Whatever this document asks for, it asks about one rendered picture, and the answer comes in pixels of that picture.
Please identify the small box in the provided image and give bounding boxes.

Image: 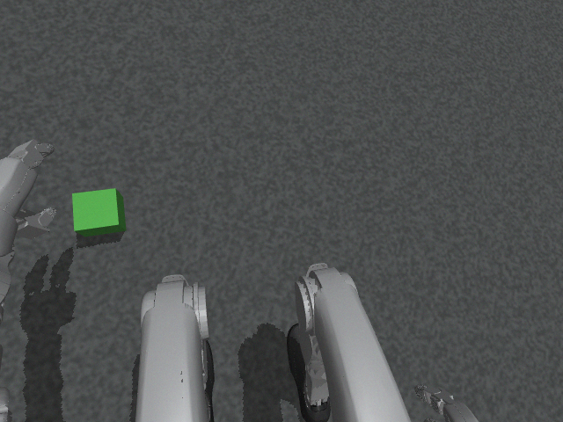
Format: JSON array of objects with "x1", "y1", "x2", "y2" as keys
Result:
[{"x1": 72, "y1": 188, "x2": 126, "y2": 236}]

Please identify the left robot hand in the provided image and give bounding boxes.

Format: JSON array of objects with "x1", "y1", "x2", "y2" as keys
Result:
[{"x1": 0, "y1": 140, "x2": 57, "y2": 239}]

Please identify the right robot foot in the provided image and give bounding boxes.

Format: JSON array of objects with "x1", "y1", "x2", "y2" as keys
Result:
[{"x1": 287, "y1": 324, "x2": 331, "y2": 422}]

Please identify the right robot hand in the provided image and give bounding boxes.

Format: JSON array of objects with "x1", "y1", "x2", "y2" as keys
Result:
[{"x1": 414, "y1": 385, "x2": 479, "y2": 422}]

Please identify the left robot arm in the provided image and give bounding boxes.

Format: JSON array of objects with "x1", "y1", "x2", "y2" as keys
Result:
[{"x1": 0, "y1": 209, "x2": 18, "y2": 422}]

